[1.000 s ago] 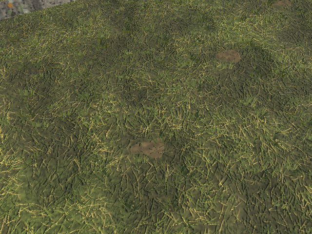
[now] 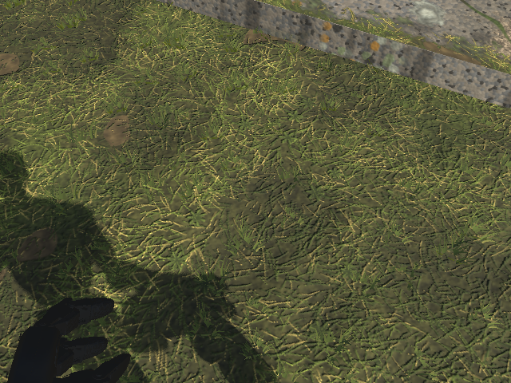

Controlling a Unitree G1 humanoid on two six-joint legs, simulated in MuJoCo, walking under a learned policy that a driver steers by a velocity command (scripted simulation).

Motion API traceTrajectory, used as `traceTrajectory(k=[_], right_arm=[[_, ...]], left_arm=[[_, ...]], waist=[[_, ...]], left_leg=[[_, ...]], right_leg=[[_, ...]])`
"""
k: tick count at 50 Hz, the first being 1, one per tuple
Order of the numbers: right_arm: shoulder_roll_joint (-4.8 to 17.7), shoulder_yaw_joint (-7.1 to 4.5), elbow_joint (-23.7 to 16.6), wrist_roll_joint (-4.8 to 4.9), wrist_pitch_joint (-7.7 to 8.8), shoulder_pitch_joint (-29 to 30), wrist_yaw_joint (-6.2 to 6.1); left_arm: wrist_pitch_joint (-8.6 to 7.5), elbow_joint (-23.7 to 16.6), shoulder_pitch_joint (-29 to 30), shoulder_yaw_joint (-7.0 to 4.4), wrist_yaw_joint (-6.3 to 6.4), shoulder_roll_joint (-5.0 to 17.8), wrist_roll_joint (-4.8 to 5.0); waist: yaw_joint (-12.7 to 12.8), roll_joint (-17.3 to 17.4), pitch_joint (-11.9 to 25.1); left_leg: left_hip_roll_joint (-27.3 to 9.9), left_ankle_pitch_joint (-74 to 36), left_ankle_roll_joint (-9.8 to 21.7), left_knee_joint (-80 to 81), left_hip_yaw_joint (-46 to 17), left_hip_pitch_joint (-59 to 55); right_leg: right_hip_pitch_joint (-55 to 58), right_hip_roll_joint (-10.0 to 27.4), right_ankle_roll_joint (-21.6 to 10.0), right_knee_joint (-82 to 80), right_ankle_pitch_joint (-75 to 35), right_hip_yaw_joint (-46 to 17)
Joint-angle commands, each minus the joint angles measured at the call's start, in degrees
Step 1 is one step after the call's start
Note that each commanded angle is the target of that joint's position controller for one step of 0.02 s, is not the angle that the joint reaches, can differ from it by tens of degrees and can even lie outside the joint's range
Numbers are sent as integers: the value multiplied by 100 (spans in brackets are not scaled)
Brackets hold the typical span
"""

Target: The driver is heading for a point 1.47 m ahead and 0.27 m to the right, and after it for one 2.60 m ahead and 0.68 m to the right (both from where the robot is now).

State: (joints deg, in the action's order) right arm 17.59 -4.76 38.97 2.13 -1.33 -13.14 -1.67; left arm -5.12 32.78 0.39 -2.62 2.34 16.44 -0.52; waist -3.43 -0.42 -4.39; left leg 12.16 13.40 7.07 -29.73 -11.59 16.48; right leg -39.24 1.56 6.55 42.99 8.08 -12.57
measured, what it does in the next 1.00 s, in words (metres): walks ahead, turning right: right foot, then left foot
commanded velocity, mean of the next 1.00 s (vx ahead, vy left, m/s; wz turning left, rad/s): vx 0.17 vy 0.00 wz -0.30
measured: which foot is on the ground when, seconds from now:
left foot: down 0.00-0.08, up 0.10-0.38, down 0.40-0.84, up 0.86-1.00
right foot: up 0.00-0.08, down 0.10-0.42, up 0.44-0.82, down 0.84-1.00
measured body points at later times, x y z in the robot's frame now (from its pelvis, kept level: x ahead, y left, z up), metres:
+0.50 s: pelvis +0.10 -0.06 +0.01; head +0.13 -0.04 +0.45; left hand +0.21 +0.23 -0.11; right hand +0.24 -0.33 -0.09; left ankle +0.09 +0.05 -0.73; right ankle +0.19 -0.17 -0.70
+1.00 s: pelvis +0.17 -0.16 +0.00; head +0.17 -0.18 +0.45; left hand +0.37 +0.05 -0.09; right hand +0.17 -0.47 -0.11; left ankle +0.22 -0.02 -0.64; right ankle +0.08 -0.21 -0.73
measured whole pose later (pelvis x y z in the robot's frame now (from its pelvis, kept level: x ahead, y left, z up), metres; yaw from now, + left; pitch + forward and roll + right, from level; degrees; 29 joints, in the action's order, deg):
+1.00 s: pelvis +0.17 -0.16 +0.00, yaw -25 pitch +2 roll +0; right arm 18.9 -4.6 42.6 -2.2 3.0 -12.5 2.7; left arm -1.7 37.3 -20.6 -2.6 -1.0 15.9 -1.2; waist -0.3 2.7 1.3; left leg -5.6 14.9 0.7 -68.0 1.6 33.0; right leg -8.2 -2.5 -3.2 25.9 19.7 2.4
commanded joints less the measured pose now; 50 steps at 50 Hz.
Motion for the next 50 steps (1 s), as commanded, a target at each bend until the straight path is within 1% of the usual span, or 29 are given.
traceTrajectory(k=[1,4,5,6,7,8,10,12,14,16,20,21,22,23,24,26,30,34,36,39,41,42,43,44,45,46,47,48,50], right_arm=[[706,-229,-493,29,-84,387,-129],[343,-134,-653,-36,-54,617,-112],[-158,26,-657,-167,-35,172,-87],[-90,37,-616,-172,9,-702,-49],[481,-49,-485,-101,36,-1483,58],[829,-124,-274,-9,-47,-871,31],[628,-60,-308,-192,-271,69,-85],[303,32,-388,-315,-233,193,-33],[139,71,-438,-213,-126,425,-30],[211,58,-328,-141,-76,368,-15],[440,-61,-39,-165,10,-50,47],[750,-148,38,-292,29,-310,41],[1046,-223,50,-473,54,-323,55],[900,-180,-128,-601,112,406,38],[490,-65,-307,-546,154,884,-43],[180,43,-412,-335,207,1336,-121],[337,21,-303,-306,103,851,-179],[815,-152,-206,-287,-11,474,-120],[980,-227,-192,-225,8,506,-45],[1094,-317,-112,-24,206,314,122],[996,-307,-70,23,300,500,178],[741,-234,-44,-49,333,495,192],[320,-98,-272,-208,385,890,183],[126,-1,-855,-180,603,1416,189],[650,-85,-807,45,807,1744,287],[721,-103,-694,112,894,1552,356],[670,-86,-447,16,896,1147,371],[398,43,-148,-736,612,784,469],[406,52,97,-622,294,348,594]], left_arm=[[45,-207,-371,-180,-62,430,100],[-16,-27,-876,-325,-84,672,47],[-10,-6,-1166,-321,-49,834,-81],[50,-132,-1294,-262,-69,872,-320],[82,-62,-1099,-355,-101,1134,-160],[112,-229,-729,-294,-85,780,-147],[294,-240,-480,-32,-146,240,-80],[452,-192,-307,-179,-202,586,70],[574,-117,-723,-350,-174,851,74],[581,-108,-952,-388,-155,795,77],[627,-108,-1013,-495,-54,860,280],[633,-161,-1000,-489,-27,770,295],[603,-353,-756,-469,-36,642,361],[541,-310,-1074,-567,-63,848,285],[564,-84,-1359,-655,-79,1083,227],[714,177,-1816,-610,-43,850,155],[780,-167,-1219,-383,-154,498,224],[750,-525,-774,-206,-376,320,195],[767,-529,-871,-250,-421,479,208],[865,-588,-799,-284,-449,589,274],[820,-355,-1304,-364,-443,683,267],[770,-23,-2107,-523,-390,936,287],[689,249,-3226,-725,-317,1521,344],[424,69,-3198,-717,-368,1974,235],[247,42,-3022,-500,-386,1208,193],[156,88,-2841,-361,-362,911,114],[131,16,-2484,-277,-346,717,96],[265,145,-2077,-249,-265,838,-241],[195,212,-1988,-179,-303,773,-182]], waist=[[309,626,1271],[661,794,1241],[500,-153,1879],[92,-1241,2159],[-260,-1497,2579],[67,-1002,2197],[230,-178,1354],[96,-484,665],[306,-937,698],[349,-1205,907],[65,-1082,1031],[-18,-733,1152],[-33,895,983],[244,1424,756],[462,940,771],[629,660,681],[250,687,400],[-29,859,563],[41,921,623],[59,923,665],[461,689,562],[814,228,831],[1308,-1142,919],[1236,-2221,1099],[1398,-1115,771],[1136,-937,534],[845,-413,387],[511,-84,215],[378,-470,129]], left_leg=[[-707,-2114,99,105,-1034,611],[-584,-722,-237,-1146,-1278,297],[-210,1654,-506,-2651,-533,706],[262,3336,-860,-3972,-291,1577],[-248,2918,-1071,-5116,-352,1925],[-564,2302,-1182,-5393,-146,2062],[-741,1558,-1235,-4705,323,1478],[-716,1517,-1191,-2892,1048,672],[-606,1712,-1086,-1826,1057,429],[-622,1365,-901,-1064,746,235],[-764,162,-403,741,682,-1186],[-1382,259,-119,893,288,-2007],[-2666,468,577,1316,-1050,-1808],[-3502,-666,918,1442,-1528,-1231],[-3323,-1164,780,1344,-978,-971],[-2744,-1636,367,1157,-62,-889],[-2508,-2330,475,1088,833,-1286],[-2813,-2664,521,893,1144,-1504],[-2925,-2886,432,749,1343,-1309],[-3250,114,251,1145,1206,-1131],[-3113,1222,12,764,1541,-555],[-2794,836,-198,-360,2007,88],[-2163,1131,-640,-2952,2510,1815],[-1015,2164,-834,-4402,1373,4288],[-1520,1623,-631,-4761,789,4791],[-1706,1060,-445,-4617,805,4744],[-1947,511,-420,-4279,837,4418],[-2079,-66,-557,-3773,1100,3476],[-1905,-530,-714,-3830,1404,2726]], right_leg=[[2184,-800,40,-1101,-903,701],[2946,-264,-241,-2216,-1845,334],[4114,942,-748,-1883,-3368,-528],[4805,2046,-1819,-1771,-5365,-2258],[4839,2841,-2690,-1739,-4000,-3575],[4292,2224,-2583,-2068,-2004,-3255],[2780,949,-1683,-2397,220,-1703],[1778,87,-1223,-2719,638,-884],[2159,73,-1416,-2858,439,-1130],[2562,334,-1589,-2919,871,-1667],[1817,121,-1223,-3037,1993,-1837],[989,-211,-831,-2564,2261,-1390],[125,-845,-629,-904,2476,-250],[-189,-750,-432,620,2367,224],[23,-498,-300,1528,2068,376],[7,-444,-191,2521,1508,542],[-457,49,94,2262,807,1122],[190,282,11,882,975,1462],[749,173,-147,383,1028,1730],[1336,170,-544,-140,1346,1844],[2378,-71,-909,-885,1296,2085],[3650,-279,-1185,-1155,1410,2020],[5038,706,-1840,-1778,1887,73],[5785,1852,-3030,-3132,3729,-3513],[5741,2093,-2887,-3405,3734,-3099],[5424,1994,-2635,-3223,3203,-2480],[4991,1746,-2355,-3074,2578,-1697],[4067,1186,-1743,-3276,1669,-616],[3460,778,-1494,-3559,629,349]])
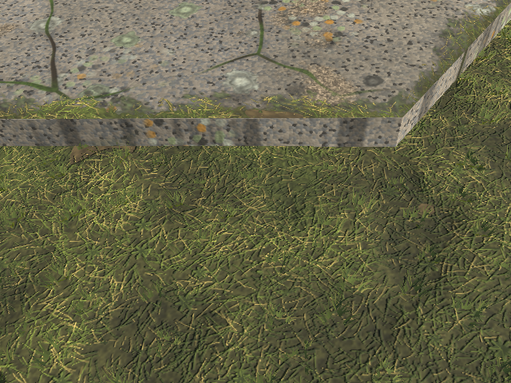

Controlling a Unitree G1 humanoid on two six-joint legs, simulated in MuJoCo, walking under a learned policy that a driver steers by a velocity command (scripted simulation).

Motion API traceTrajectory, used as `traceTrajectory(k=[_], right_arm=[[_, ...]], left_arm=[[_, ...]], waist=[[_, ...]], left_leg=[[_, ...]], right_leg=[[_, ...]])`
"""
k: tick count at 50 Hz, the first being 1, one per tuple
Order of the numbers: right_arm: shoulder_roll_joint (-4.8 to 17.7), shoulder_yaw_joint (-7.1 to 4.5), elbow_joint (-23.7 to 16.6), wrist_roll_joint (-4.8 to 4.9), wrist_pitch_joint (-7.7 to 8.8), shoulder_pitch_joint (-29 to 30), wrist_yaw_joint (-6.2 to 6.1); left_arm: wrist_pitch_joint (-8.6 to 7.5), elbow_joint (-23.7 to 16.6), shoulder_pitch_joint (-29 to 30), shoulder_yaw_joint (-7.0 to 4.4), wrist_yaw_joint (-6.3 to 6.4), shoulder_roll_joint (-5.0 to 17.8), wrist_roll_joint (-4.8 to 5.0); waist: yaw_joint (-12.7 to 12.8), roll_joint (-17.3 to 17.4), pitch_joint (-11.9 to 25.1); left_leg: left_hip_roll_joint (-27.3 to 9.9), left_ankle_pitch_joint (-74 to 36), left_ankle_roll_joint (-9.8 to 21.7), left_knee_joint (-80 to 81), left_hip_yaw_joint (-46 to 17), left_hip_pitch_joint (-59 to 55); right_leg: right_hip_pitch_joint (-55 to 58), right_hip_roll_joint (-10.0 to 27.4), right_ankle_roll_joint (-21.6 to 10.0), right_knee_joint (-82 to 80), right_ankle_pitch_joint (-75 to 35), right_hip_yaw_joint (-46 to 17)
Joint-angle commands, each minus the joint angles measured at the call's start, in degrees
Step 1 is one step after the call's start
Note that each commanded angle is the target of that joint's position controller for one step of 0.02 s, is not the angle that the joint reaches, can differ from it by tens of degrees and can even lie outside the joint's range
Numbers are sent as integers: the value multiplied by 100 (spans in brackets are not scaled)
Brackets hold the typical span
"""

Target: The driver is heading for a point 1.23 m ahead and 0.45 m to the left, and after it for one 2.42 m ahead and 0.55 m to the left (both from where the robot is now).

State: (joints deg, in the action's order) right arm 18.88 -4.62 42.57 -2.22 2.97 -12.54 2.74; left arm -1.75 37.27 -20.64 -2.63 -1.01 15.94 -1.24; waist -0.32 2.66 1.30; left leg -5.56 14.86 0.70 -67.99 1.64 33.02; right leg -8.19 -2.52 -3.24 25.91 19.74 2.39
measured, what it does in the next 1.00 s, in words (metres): walks ahead, turning left: left foot, then right foot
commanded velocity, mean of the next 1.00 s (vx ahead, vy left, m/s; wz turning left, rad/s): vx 0.92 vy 0.00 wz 0.72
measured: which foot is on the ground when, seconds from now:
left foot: up 0.00-0.30, down 0.32-0.76, up 0.78-1.00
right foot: down 0.00-0.30, up 0.32-0.72, down 0.74-1.00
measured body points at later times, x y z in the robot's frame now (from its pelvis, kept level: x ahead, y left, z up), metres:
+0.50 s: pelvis +0.37 +0.06 -0.01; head +0.39 +0.06 +0.44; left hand +0.48 +0.33 -0.09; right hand +0.46 -0.23 -0.13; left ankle +0.35 +0.07 -0.74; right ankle +0.41 -0.12 -0.64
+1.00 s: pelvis +0.81 +0.21 +0.00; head +0.83 +0.22 +0.45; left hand +0.57 +0.39 -0.12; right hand +1.16 +0.18 -0.07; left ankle +0.79 +0.32 -0.65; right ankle +0.84 +0.05 -0.74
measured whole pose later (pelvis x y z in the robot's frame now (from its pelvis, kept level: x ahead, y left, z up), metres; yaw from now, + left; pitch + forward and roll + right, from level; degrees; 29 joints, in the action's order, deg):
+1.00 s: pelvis +0.81 +0.21 +0.00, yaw +47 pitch +2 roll -3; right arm 21.3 -2.7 37.3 -2.3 0.1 -3.5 3.9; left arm -5.7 49.4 -26.5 -3.4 -0.1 19.5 -2.1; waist 3.5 3.4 -0.5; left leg -2.3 10.4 5.9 -68.4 -0.3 42.0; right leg -2.1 0.3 1.4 19.5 18.6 10.8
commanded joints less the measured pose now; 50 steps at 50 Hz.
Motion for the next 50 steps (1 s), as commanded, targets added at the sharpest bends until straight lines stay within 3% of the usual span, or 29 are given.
traceTrajectory(k=[1,3,8,10,12,14,15,16,17,18,19,21,23,24,26,28,31,33,35,36,37,38,39,40,41,42,43,46,50], right_arm=[[308,36,-220,-56,-227,299,169],[295,52,-345,159,-248,684,157],[207,149,-464,54,-174,1102,234],[44,248,-531,62,-182,1169,262],[70,273,-522,136,-210,936,196],[383,169,-270,192,-229,-204,109],[643,45,50,204,-217,-1317,57],[928,-127,322,126,-182,-2365,-19],[1305,-266,384,115,-256,-2153,-131],[1412,-290,194,167,-295,-1557,-113],[1279,-296,133,175,-259,-1445,-123],[820,-207,242,134,-172,-1283,-193],[616,-89,192,146,-29,-957,-252],[628,-76,161,175,44,-942,-240],[732,-92,130,220,138,-968,-226],[748,-121,150,229,149,-1078,-221],[888,-191,269,281,148,-1439,-192],[1006,-236,279,274,146,-1392,-236],[1221,-284,231,241,165,-1189,-281],[1453,-329,186,187,183,-941,-260],[1367,-310,104,128,247,-535,-240],[364,-56,-78,66,311,-431,-261],[-74,148,-471,467,264,-1344,-232],[524,111,-206,246,140,-811,-294],[695,54,-229,141,73,-361,-220],[665,50,-226,92,11,-138,-140],[524,71,-334,14,-55,103,-38],[38,235,-675,10,-262,452,116],[0,395,-1088,-12,-216,1130,200]], left_arm=[[-193,-150,17,-163,-8,785,-67],[-263,24,-295,-153,-28,773,-90],[-403,385,-319,-73,71,644,-61],[-431,577,-335,-40,127,641,-44],[-422,714,-357,-66,216,845,-88],[-243,740,-200,-169,343,1205,-217],[-140,669,31,-224,369,1371,-271],[-118,572,315,-241,341,1437,-201],[-228,366,443,18,184,476,-171],[-379,-80,711,104,76,307,-107],[-513,-271,1109,121,66,570,-139],[-590,-224,1022,177,56,632,-154],[-351,-193,866,234,52,567,-336],[-234,-218,892,258,42,536,-361],[-140,-528,1591,322,-15,486,-328],[-156,-775,2263,391,-76,352,-208],[-198,-905,2665,405,-82,322,-96],[-236,-941,2672,364,-44,454,-75],[-267,-721,1901,206,60,821,-61],[-289,-500,934,59,147,1124,-9],[-304,-169,-424,-104,269,1413,-27],[-322,71,-1591,-228,397,1725,-207],[-301,-43,-746,-317,313,2154,-368],[-256,-224,40,-274,262,1423,-283],[-241,-188,359,-160,240,973,-221],[-240,-23,329,-118,211,763,-254],[-265,201,113,-80,226,680,-238],[-428,707,-228,-5,101,365,-54],[-615,904,-88,0,20,495,-106]], waist=[[104,-731,-519],[297,-673,-823],[250,-578,-1131],[207,-552,-1146],[38,-817,-694],[-596,-1159,87],[-1091,-1154,611],[-1672,-809,901],[-1132,540,577],[-699,1008,702],[-736,186,372],[-189,-735,-286],[210,-693,-572],[257,-610,-656],[124,-486,-943],[-159,-282,-1053],[-549,13,-690],[-533,78,-481],[-136,84,162],[455,126,730],[1215,65,1295],[1410,-1166,1945],[398,-3161,2610],[491,-1701,1622],[484,-1049,905],[446,-480,495],[403,-495,218],[162,-743,-262],[-101,-693,-774]], left_leg=[[-65,-825,-81,13,23,1141],[237,-1022,-40,425,-421,1470],[357,-1715,310,1860,80,1392],[438,-1605,558,2383,523,992],[882,-1249,835,2594,993,214],[1299,-422,1068,2546,1086,-764],[1457,173,1219,2522,930,-1819],[1387,463,1449,3177,330,-3317],[205,1778,1954,3537,-1725,-4343],[-545,2392,2718,4784,-4792,-4797],[-680,2064,2484,5358,-5009,-4571],[-415,1327,2064,5648,-3982,-3233],[96,721,1923,5712,-3090,-2236],[255,554,1917,5787,-2831,-1856],[523,59,1857,6094,-2448,-1158],[731,-724,1632,6128,-2252,-970],[636,-2443,1342,5864,-2314,-1738],[519,-3231,1185,5508,-2369,-2335],[519,-4750,899,4459,-2423,-2719],[541,-4995,780,3308,-2415,-2613],[754,-4430,698,1839,-2257,-1887],[1144,-165,766,-267,-1781,-823],[1466,1486,593,-1560,-1176,634],[864,653,672,-1632,-993,1071],[611,158,629,-1281,-818,1046],[423,32,577,-1095,-738,916],[264,36,566,-957,-734,886],[-44,-43,546,-818,-637,1225],[166,-930,530,698,-677,998]], right_leg=[[335,1123,-431,-1926,-733,-842],[406,1210,-365,-2089,-1008,-431],[826,1344,-137,-2578,-2026,404],[1096,1354,-8,-2474,-3749,810],[1609,1413,143,-1732,-7137,1044],[2108,1575,220,77,-9252,1091],[1802,1635,162,1559,-9323,1029],[655,1413,91,3566,-8077,1040],[-1788,382,185,5737,-1952,841],[-3625,-438,291,6889,517,-277],[-4018,-9,171,6628,67,-941],[-3499,527,169,5435,-297,-895],[-3069,773,397,4822,-124,-811],[-2969,853,497,4489,-42,-690],[-2800,914,660,3460,-554,-343],[-2487,812,739,2266,-1557,-177],[-2056,479,630,1158,-2554,-62],[-1742,338,517,625,-2529,-159],[-529,31,409,404,-1948,-240],[519,57,354,498,-1422,-304],[1961,449,264,716,-844,-512],[3204,1904,205,614,1269,-1967],[3661,3256,-407,-980,2508,-5612],[2731,2792,-441,-1228,3396,-5143],[1964,2513,-373,-1078,2464,-3904],[1385,2303,-332,-1070,1258,-3065],[1021,2101,-267,-1121,574,-2374],[596,1980,-70,-1393,-729,-1144],[-175,1620,-158,-2111,-1884,7]])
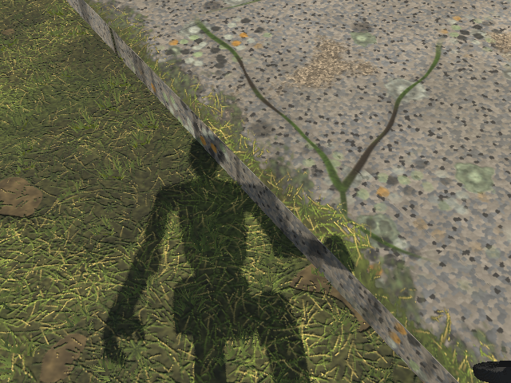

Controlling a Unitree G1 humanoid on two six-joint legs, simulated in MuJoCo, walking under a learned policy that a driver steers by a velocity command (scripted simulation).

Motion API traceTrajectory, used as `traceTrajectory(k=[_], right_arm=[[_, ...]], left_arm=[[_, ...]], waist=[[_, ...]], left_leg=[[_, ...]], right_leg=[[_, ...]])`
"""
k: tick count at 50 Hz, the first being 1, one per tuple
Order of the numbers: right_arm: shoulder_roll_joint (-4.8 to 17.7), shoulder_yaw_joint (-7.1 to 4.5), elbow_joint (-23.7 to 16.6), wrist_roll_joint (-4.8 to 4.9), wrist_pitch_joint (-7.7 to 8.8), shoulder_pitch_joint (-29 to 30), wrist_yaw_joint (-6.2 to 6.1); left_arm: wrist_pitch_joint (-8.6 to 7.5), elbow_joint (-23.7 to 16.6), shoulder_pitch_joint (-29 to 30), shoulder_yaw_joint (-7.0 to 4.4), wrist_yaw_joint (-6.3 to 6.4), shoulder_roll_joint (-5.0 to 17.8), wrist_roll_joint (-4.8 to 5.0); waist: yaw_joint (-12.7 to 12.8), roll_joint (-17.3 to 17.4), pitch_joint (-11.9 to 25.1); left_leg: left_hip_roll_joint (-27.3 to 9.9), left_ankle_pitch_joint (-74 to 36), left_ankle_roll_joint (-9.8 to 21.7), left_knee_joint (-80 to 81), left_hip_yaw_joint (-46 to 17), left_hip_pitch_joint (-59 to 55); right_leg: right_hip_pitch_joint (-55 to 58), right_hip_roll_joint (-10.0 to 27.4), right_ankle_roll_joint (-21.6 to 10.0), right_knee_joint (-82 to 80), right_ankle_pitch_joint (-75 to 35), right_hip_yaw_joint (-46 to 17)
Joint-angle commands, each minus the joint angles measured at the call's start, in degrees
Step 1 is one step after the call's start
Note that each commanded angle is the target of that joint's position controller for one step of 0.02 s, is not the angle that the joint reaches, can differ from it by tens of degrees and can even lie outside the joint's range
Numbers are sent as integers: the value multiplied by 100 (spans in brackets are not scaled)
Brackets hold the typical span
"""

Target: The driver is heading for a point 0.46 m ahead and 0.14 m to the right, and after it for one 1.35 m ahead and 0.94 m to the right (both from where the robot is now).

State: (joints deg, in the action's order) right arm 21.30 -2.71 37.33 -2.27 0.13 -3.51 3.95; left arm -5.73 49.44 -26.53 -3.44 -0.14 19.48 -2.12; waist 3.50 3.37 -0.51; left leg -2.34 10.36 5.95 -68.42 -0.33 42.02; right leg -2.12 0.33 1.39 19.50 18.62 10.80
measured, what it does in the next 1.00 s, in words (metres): walks ahead, turning right: left foot, then right foot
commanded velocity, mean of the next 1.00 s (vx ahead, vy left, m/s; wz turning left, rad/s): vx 0.59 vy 0.00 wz -0.63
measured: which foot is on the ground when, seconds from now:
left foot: up 0.00-0.16, down 0.18-0.58, up 0.60-0.76, down 0.78-0.84, up 0.86-0.92, down 0.94-1.00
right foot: down 0.00-0.16, up 0.18-0.56, down 0.58-0.86, up 0.88-1.00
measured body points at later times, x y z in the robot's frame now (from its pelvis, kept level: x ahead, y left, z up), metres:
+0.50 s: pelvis +0.48 -0.01 -0.01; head +0.50 -0.02 +0.44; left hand +0.70 +0.21 -0.11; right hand +0.38 -0.28 -0.14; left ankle +0.33 +0.09 -0.73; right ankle +0.60 -0.13 -0.65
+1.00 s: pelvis +0.81 -0.07 +0.01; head +0.86 -0.14 +0.45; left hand +1.13 +0.05 -0.06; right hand +0.76 -0.35 -0.12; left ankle +0.76 +0.17 -0.72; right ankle +0.70 -0.10 -0.48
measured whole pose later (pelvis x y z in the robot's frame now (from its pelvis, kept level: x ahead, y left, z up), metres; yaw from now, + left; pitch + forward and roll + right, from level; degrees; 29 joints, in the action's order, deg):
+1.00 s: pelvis +0.81 -0.07 +0.01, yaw -40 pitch +8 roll -1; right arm 13.1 -2.5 40.7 -6.6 3.2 -10.9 -2.2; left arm 0.7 34.0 -7.4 -5.9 4.4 18.0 0.8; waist 1.9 3.5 -1.9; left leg -4.7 11.4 -3.0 -7.5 0.2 -4.4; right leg -50.1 -9.5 -4.3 107.8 51.9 0.6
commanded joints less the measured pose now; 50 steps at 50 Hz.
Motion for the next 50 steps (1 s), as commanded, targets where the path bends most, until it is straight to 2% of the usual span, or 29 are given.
traceTrajectory(k=[1,5,8,9,10,11,13,17,23,27,28,29,30,31,32,35,37,38,40,41,42,43,44,45,46,47,48,49,50], right_arm=[[-196,234,-615,-5,102,457,114],[-179,322,-595,-62,246,878,126],[396,41,156,-176,316,-1459,-159],[925,-140,405,-264,326,-2286,-304],[1333,-246,318,-375,397,-2169,-375],[1081,-242,293,-180,382,-2146,-390],[407,-112,540,-98,498,-1443,-362],[-235,27,816,112,686,-1314,-334],[-297,82,1098,77,836,-1442,-391],[270,18,883,28,672,-1244,-656],[512,-52,805,90,585,-1008,-669],[725,-179,753,424,477,-583,-505],[261,-75,468,317,557,-1036,-419],[-86,121,81,176,568,-1299,-486],[-11,152,-152,137,581,-612,-557],[-236,210,-457,-120,368,-242,-491],[-282,286,-907,-44,129,-120,-518],[-332,279,-1029,256,330,-238,-520],[-291,231,-908,297,423,-250,-601],[-166,226,-1029,17,158,-598,-627],[-264,276,-1011,-33,57,-886,-614],[100,63,-717,232,51,-1879,-691],[-142,-40,-314,839,219,-1176,-554],[-545,-7,-51,770,202,-1038,-556],[-936,187,640,-57,120,-2628,-788],[-981,180,831,-501,95,-2210,-742],[-739,101,832,-752,179,-2133,-612],[-676,-7,893,-819,278,-2617,-586],[-726,-38,959,-642,346,-2665,-508]], left_arm=[[-225,-240,416,70,-74,216,5],[-127,150,-113,21,-62,766,132],[-4,243,34,-46,39,1221,147],[-6,80,-19,48,7,785,129],[-1,-170,-754,219,-68,-227,294],[32,-285,-19,45,-7,446,325],[62,-317,458,72,-70,166,297],[431,-152,375,67,-209,-264,135],[488,-657,1587,227,-271,-516,138],[489,-614,983,242,-157,-180,-142],[471,-312,-166,93,-194,32,-142],[363,25,-1120,-102,-104,274,-35],[408,89,-738,-370,3,1314,55],[394,-120,-984,-519,18,1787,117],[450,-363,-620,-510,98,1578,147],[597,-414,170,-218,198,578,263],[530,-476,420,-211,120,639,170],[606,-1080,1735,-123,247,323,222],[871,-1342,1871,-204,510,566,303],[912,-919,1073,-452,428,1091,-59],[927,-1025,1441,-518,446,1089,17],[816,-1264,2025,-590,377,1000,55],[822,-1076,900,-406,383,-35,472],[774,-1342,1503,-187,397,-378,569],[562,-1580,2950,-211,556,-271,-133],[440,-2028,2699,-236,564,-238,-8],[439,-2318,2112,-142,496,-427,299],[446,-2351,2360,50,405,-748,468],[465,-2500,2779,225,339,-1033,403]], waist=[[-466,-620,-749],[-490,-587,-805],[-1749,-985,733],[-1886,-620,1449],[-1028,844,2372],[-1343,108,2333],[-775,-119,423],[-181,97,-159],[-62,351,-257],[439,-501,72],[932,-148,668],[1477,-626,683],[583,-2066,90],[588,-1299,1625],[679,-286,1650],[-125,228,253],[-470,-147,-91],[-863,-539,-42],[-802,-458,802],[-737,-297,1208],[-981,-313,1296],[-1510,125,1428],[-806,2648,1770],[-888,1195,-35],[-1625,247,-880],[-662,69,-926],[18,601,-32],[-492,548,840],[-549,105,1224]], left_leg=[[-28,-734,33,1468,-204,-184],[372,-818,257,2964,744,-1597],[649,-122,398,3486,372,-4486],[-442,1114,379,3466,-801,-5997],[-2351,2246,641,4075,-3601,-7178],[-2318,2261,484,4893,-4160,-6505],[-1705,831,361,5206,-2314,-4739],[-1267,-569,124,5843,-542,-3591],[-698,-3646,-214,5879,1475,-3841],[-841,-7990,-524,3236,1558,-4690],[-987,-7398,-603,1753,1260,-4272],[-279,-3629,-735,-834,1454,-3256],[765,2584,-1053,-2930,1109,-163],[499,2555,-1085,-3955,99,945],[390,1843,-1048,-3929,-99,1317],[280,1712,-994,-3843,45,1594],[238,2116,-980,-2213,88,891],[383,1919,-1276,-1181,-21,-250],[819,624,-1577,1030,361,-1740],[848,1250,-959,979,396,-1343],[715,1237,-617,2392,255,-2699],[545,-538,-678,4752,-34,-4496],[-687,-3559,-596,4354,-1661,-7621],[-606,-4040,-1020,5745,-754,-6197],[-385,-4318,-1025,7914,202,-5745],[-671,-6959,-976,6856,266,-7017],[-1472,-10236,-701,4623,77,-8718],[-2096,-9671,-155,3827,-185,-9836],[-2085,-7525,-90,3939,-21,-9584]], right_leg=[[-902,1218,-631,-1724,-1954,-592],[-350,1316,-895,-1725,-5197,-408],[-412,1275,-778,1691,-6940,-471],[-1642,841,-751,3725,-4359,-579],[-3424,89,-699,6015,966,-1056],[-3768,115,-840,6463,434,-1578],[-3966,528,-800,5782,-500,-1451],[-3639,808,-590,5453,-519,-1372],[-3691,503,-780,4675,-1703,-458],[-2455,-443,-1034,2733,-1282,214],[-865,-494,-1051,1404,-2153,-142],[580,-403,-1371,-611,-3811,-540],[2261,570,-1638,1040,-9302,-1732],[3595,1781,-2520,1510,-10883,-3036],[3174,1753,-2545,990,-9339,-3454],[847,902,-1988,473,-7604,-2820],[-685,506,-1712,372,-7546,-2406],[-2027,369,-1436,322,-7126,-2570],[-2290,-88,-913,712,-6689,-2677],[-377,-557,-580,1076,-7974,-2307],[-836,-901,273,1720,-9102,-2053],[-1647,-1313,833,3471,-7033,-2131],[-4308,-1817,864,5867,2400,-2767],[-5166,-1252,501,7143,2928,-1808],[-5030,-1253,-467,7878,3394,-1087],[-6563,-1367,-583,8350,4110,-580],[-8044,-1170,-689,9641,4481,-713],[-9227,-701,-854,10417,4764,-1144],[-9377,-426,-980,10270,4499,-1487]])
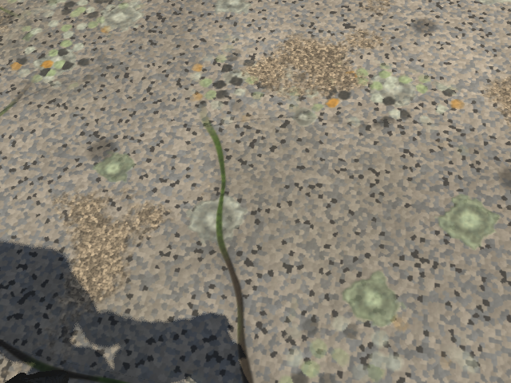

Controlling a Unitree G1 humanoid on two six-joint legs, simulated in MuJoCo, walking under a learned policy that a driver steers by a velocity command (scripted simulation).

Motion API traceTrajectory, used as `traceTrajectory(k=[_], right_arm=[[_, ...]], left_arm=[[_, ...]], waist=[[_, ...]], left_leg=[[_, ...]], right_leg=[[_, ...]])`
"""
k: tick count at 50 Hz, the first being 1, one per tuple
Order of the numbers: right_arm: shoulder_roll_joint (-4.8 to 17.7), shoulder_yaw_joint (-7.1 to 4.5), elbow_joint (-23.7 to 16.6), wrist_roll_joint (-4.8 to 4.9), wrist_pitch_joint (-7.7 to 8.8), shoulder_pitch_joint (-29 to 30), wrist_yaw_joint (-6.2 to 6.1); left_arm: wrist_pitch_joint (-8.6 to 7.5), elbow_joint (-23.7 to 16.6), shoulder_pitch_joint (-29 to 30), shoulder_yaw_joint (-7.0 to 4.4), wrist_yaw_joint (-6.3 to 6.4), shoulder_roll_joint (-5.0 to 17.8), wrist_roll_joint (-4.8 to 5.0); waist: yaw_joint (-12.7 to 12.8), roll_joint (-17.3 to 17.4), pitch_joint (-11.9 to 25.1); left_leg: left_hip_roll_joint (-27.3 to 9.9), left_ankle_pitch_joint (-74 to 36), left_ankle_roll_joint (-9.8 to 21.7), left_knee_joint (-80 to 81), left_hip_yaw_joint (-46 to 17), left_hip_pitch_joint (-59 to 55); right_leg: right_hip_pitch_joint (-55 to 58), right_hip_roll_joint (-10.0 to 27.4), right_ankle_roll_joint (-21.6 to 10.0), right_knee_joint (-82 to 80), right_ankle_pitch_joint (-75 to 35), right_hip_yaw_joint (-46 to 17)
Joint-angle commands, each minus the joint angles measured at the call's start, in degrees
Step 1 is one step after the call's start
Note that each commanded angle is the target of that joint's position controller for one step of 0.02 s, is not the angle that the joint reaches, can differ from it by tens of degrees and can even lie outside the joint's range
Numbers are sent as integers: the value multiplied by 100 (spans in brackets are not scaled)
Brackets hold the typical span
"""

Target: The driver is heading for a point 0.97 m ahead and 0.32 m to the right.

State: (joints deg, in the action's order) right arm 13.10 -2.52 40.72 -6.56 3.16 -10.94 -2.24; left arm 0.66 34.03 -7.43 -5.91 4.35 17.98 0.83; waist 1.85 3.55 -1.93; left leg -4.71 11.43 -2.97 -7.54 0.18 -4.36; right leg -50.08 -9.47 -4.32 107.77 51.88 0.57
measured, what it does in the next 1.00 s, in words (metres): climbs, turning right: right foot 0.14 m higher, then left foot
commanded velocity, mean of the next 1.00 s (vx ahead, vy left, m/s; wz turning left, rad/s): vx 0.36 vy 0.00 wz -0.61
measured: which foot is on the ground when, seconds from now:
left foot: down 0.00-0.14, up 0.16-0.46, down 0.48-1.00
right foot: up 0.00-0.12, down 0.14-0.46, up 0.48-0.78, down 0.80-1.00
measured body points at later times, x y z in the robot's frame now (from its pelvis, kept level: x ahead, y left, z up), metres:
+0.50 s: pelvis +0.37 +0.01 +0.10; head +0.39 +0.01 +0.55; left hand +0.61 +0.21 +0.00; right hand +0.47 -0.28 +0.06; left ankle +0.52 +0.11 -0.62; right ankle +0.20 -0.05 -0.56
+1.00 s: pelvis +0.51 -0.04 +0.12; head +0.52 -0.05 +0.57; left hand +0.81 -0.01 +0.04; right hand +0.41 -0.28 -0.01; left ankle +0.55 +0.10 -0.61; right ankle +0.48 -0.15 -0.61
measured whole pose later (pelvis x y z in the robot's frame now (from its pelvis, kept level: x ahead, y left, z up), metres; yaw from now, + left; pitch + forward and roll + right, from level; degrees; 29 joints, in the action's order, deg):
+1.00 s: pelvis +0.51 -0.04 +0.12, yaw -36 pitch +1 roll +0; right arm 12.8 -0.5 45.0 -1.7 1.6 -18.7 -2.5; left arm 0.6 37.7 -3.1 -0.1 -0.7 10.2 -0.1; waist -3.7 0.2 1.1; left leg -1.8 22.1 -2.4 -32.5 -0.8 11.3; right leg -20.7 -2.8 -1.0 34.2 14.5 -3.8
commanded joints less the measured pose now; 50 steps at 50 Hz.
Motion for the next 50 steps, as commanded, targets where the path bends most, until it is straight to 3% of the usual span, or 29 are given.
traceTrajectory(k=[1,3,4,5,6,7,8,9,10,13,16,17,18,19,21,23,24,25,26,27,29,30,33,35,40,42,43,47,50], right_arm=[[139,-81,742,-20,97,-1671,188],[582,-89,653,342,196,-394,139],[2179,-433,933,138,-91,-301,919],[3026,-801,428,-196,-229,819,1035],[2094,-656,-247,993,77,1125,389],[1881,-523,-395,1118,103,808,247],[843,-266,-698,860,234,711,487],[890,-230,-928,436,425,629,712],[828,-176,-1152,260,454,634,755],[-154,343,-1572,171,258,916,427],[469,287,-1655,314,2,366,170],[819,188,-1758,449,-9,566,125],[730,248,-1709,595,-23,751,363],[293,282,-1795,606,-100,-42,573],[391,173,-1016,420,-328,-1740,809],[723,-10,-337,331,-232,-2732,694],[808,5,-283,196,-43,-3005,575],[1339,34,-667,331,112,-2264,562],[1470,-80,-684,501,132,-1564,515],[1327,-84,-767,722,170,-547,505],[277,252,-631,745,230,-115,361],[567,63,-355,723,135,-485,147],[767,12,-52,658,67,-631,-2],[1196,-136,29,701,28,-747,21],[1058,-90,205,720,128,-1094,56],[578,77,236,516,268,-1783,125],[474,141,261,545,198,-1853,107],[678,37,239,430,-153,-1378,-35],[726,-26,267,501,-169,-1322,-105]], left_arm=[[-146,-1215,1466,594,-156,-1016,-3],[-21,-1589,1571,747,-404,-968,-284],[377,-1976,792,1042,-922,-910,-533],[410,-1473,-702,962,-1206,-838,-176],[262,-243,-2036,53,-735,1105,-188],[181,-9,-2434,-65,-624,1238,-345],[129,-235,-1412,-181,-530,1854,-367],[263,-542,-661,-194,-292,1691,-134],[208,-395,-503,-140,-240,1393,-51],[-183,620,-1126,86,-221,653,-195],[-409,500,-64,212,-359,507,-169],[-430,434,89,140,-356,631,-186],[-973,571,599,384,-686,-23,-551],[-1119,349,926,129,-790,577,-345],[-1234,-15,1409,-150,-912,1166,-374],[-1271,8,156,0,-972,341,-390],[-1206,176,-795,193,-995,-537,-220],[-1130,411,-2353,232,-964,-869,-220],[-967,488,-2578,134,-918,-139,-263],[-818,394,-1796,96,-798,341,-218],[-717,207,-581,296,-579,170,-479],[-406,-380,410,331,-452,-136,231],[-290,-392,380,535,-430,-433,44],[-301,-210,281,494,-442,-245,2],[-248,-241,535,327,-403,193,-46],[-132,-278,222,274,-283,539,-226],[-79,-143,147,398,-329,-19,-189],[-29,-180,1004,344,-478,0,-69],[-163,-42,780,343,-520,-139,-86]], waist=[[-260,-303,883],[641,-367,328],[1845,-84,1739],[2167,519,1252],[1847,577,2500],[1951,-33,2509],[1257,-2784,2349],[904,-3154,2946],[619,-2082,2173],[-28,-708,-34],[-933,-255,-722],[-889,-97,-780],[-825,444,822],[-1399,-333,651],[-2069,248,300],[-1603,261,688],[-1253,770,1488],[-220,1608,2196],[-36,1333,1840],[-22,910,1345],[-231,331,1365],[-328,288,594],[-179,143,802],[-206,443,1011],[-233,400,804],[-427,-888,1682],[-372,-1242,1933],[-608,-816,579],[-517,-534,317]], left_leg=[[-1686,-5755,647,-1511,293,-3829],[-974,-5825,409,-213,1391,-372],[-1169,-7603,1376,-223,885,2492],[-2067,-10373,1779,-759,780,2775],[-1152,-12319,1019,-2892,1267,671],[-804,-11206,826,-5614,1079,1739],[749,-1851,524,-8649,674,3729],[1394,-2,554,-10527,-715,4692],[1121,-79,629,-10822,-1063,5465],[795,1679,546,-11038,-860,6402],[479,2147,282,-7667,-501,4801],[386,1487,127,-6362,-164,3755],[373,556,-293,-5700,-624,753],[546,174,-414,-4899,-433,-344],[995,-1158,-405,-3436,167,-501],[343,-1805,226,-2627,-484,-321],[-648,-5494,1495,-3363,-1507,-1030],[-2120,-8428,3220,-2391,-4275,-1431],[-2397,-7373,3362,-1825,-5215,-1136],[-2019,-5654,2743,-1734,-4287,-334],[-1247,-3968,1940,-1500,-2652,628],[-766,-3278,1352,-1254,-2402,1497],[-490,-3772,1164,-1177,-1313,1755],[-523,-3601,1210,-1104,-1120,1923],[-306,-1985,783,-1578,-1002,2038],[170,661,225,-2653,-483,3160],[4,1736,25,-2859,-420,3048],[192,314,-105,-1988,-140,2022],[244,-140,42,-2088,-65,1859]], right_leg=[[-4464,826,-410,628,676,-242],[-1599,852,-302,-1844,-966,749],[2171,452,23,-2746,-1801,571],[2877,325,64,-2144,-3071,322],[3048,-417,-501,-2691,-2115,633],[3989,-553,-1207,-3844,-1358,-108],[4303,653,-2242,-6848,-789,-3895],[4888,1259,-2683,-9092,-411,-7179],[4599,1400,-2385,-9175,199,-7406],[2489,967,-1923,-8201,-2558,-5160],[515,587,-1375,-8776,-4123,-3133],[-7,480,-1203,-9072,-5047,-2672],[-1265,-546,-345,-8267,-2377,-1803],[-1531,-562,-410,-8191,-2921,-1552],[-491,-700,-239,-7527,-4191,-1563],[1416,-353,-25,-5402,-5564,-2053],[1164,-775,246,-3550,-2715,-1754],[403,-757,827,-2269,-1383,-1528],[-19,-237,1204,-1592,-1695,-1177],[-338,193,1307,-1561,-2288,-870],[245,1035,1240,-2767,-2612,-669],[923,848,875,-3370,-2795,-660],[1894,807,649,-5559,-3402,-351],[2780,698,644,-6355,-4111,-259],[4240,839,154,-8391,-5531,-463],[6122,2475,-808,-7707,-9095,-1769],[5813,2729,-1228,-7853,-8213,-2070],[3523,1509,-335,-8086,-4607,-1315],[3480,1191,-130,-7729,-5546,-993]])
